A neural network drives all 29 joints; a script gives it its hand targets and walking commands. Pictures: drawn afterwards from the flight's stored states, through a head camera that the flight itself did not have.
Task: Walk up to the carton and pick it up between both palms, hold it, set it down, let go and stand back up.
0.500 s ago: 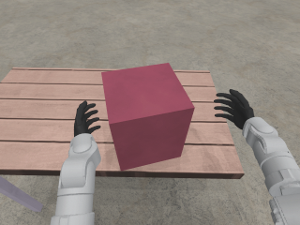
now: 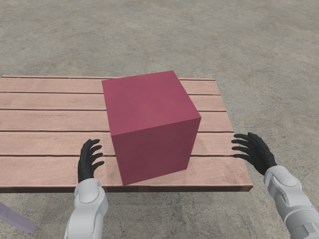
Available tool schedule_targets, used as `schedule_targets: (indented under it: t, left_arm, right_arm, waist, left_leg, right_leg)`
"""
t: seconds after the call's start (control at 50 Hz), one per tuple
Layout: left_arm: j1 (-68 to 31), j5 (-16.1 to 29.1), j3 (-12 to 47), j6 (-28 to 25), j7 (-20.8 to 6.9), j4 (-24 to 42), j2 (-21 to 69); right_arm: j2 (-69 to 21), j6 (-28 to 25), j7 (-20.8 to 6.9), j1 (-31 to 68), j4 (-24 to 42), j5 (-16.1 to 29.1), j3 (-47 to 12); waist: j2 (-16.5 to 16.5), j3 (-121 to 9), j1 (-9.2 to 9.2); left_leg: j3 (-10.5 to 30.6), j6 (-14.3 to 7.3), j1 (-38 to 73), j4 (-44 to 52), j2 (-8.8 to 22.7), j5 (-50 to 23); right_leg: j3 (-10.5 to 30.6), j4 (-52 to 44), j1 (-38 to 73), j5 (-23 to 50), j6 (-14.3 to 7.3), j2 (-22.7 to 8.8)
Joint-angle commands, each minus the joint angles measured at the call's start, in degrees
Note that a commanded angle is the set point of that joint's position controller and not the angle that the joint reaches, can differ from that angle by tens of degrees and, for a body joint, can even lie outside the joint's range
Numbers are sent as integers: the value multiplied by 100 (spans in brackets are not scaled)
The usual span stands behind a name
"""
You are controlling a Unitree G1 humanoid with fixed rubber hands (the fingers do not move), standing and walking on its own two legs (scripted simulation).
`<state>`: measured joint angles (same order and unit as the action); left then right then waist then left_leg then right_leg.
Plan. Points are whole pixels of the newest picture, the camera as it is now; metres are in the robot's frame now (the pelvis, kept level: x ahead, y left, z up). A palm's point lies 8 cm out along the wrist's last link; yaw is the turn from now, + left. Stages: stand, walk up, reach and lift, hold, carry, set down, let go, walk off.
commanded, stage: set down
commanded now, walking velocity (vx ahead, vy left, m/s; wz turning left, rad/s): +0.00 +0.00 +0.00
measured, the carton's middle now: (147, 128) +0.44 +0.07 +0.02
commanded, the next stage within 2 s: let go in 1.80 s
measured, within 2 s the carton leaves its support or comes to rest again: neither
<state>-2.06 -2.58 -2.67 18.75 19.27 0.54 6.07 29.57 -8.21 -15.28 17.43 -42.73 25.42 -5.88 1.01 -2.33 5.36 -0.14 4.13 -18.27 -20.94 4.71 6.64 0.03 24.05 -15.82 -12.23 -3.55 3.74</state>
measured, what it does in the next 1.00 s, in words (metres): stands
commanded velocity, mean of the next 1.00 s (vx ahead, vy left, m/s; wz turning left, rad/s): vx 0.00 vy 0.00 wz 0.00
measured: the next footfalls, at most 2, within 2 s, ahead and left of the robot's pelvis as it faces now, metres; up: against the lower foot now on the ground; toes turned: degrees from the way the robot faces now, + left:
none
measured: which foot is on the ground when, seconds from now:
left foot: down 0.00-1.00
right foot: down 0.00-1.00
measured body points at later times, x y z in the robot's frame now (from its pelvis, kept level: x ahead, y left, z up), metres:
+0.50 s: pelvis +0.01 +0.01 +0.00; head +0.03 +0.02 +0.45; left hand +0.25 +0.18 +0.02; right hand +0.29 -0.25 +0.00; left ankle +0.04 +0.17 -0.74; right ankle +0.00 -0.08 -0.74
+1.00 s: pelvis +0.02 +0.01 +0.00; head +0.04 +0.03 +0.45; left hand +0.23 +0.21 -0.03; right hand +0.24 -0.25 -0.04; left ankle +0.04 +0.17 -0.74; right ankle +0.00 -0.08 -0.74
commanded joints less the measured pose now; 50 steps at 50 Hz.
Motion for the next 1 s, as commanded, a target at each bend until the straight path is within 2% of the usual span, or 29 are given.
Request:
schedule_targets:
  t: [0.0,0.26,0.38,0.48,0.62,0.76,0.84,0.98]
  left_arm:
    - [-1260,-77,213,-430,24,1046,86]
    - [-401,-190,433,-1032,64,789,134]
    - [-21,-222,572,-1285,64,888,139]
    - [365,-279,676,-1466,60,866,165]
    - [768,-320,655,-1713,30,767,106]
    - [968,-312,348,-1830,-133,301,-138]
    - [1042,-247,209,-1906,-258,86,-295]
    - [1160,-146,137,-1894,-553,-360,-534]
  right_arm:
    - [1472,-410,-36,1673,833,62,430]
    - [1464,-1056,-159,688,407,197,220]
    - [1480,-1320,-200,218,376,235,224]
    - [1465,-1502,-258,-242,283,245,255]
    - [1371,-1705,-263,-731,326,242,271]
    - [1146,-1697,-136,-1086,262,76,262]
    - [959,-1672,-44,-1236,295,-32,251]
    - [528,-1537,167,-1541,338,-351,231]
  waist:
    - [732,-1756,-30]
    - [701,-1453,-48]
    - [655,-1406,-88]
    - [654,-1194,-170]
    - [710,-947,-165]
    - [729,-792,-169]
    - [627,-831,-170]
    - [413,-690,-281]
  left_leg:
    - [69,-440,1179,-54,-363,-639]
    - [15,-471,1057,-195,-391,-590]
    - [12,-463,1125,-259,-384,-656]
    - [3,-465,1173,-290,-363,-561]
    - [-48,-476,1066,-314,-366,-389]
    - [-64,-486,998,-280,-415,-351]
    - [-54,-462,1031,-284,-431,-499]
    - [-47,-401,1249,-232,-435,-702]
  right_leg:
    - [546,-483,364,1485,191,-276]
    - [593,-417,238,1492,114,-277]
    - [521,-373,124,1512,78,-225]
    - [466,-406,-32,1233,40,-197]
    - [480,-415,-62,1011,25,-220]
    - [531,-470,93,1118,47,-274]
    - [496,-466,224,1404,65,-283]
    - [346,-557,372,1709,89,-293]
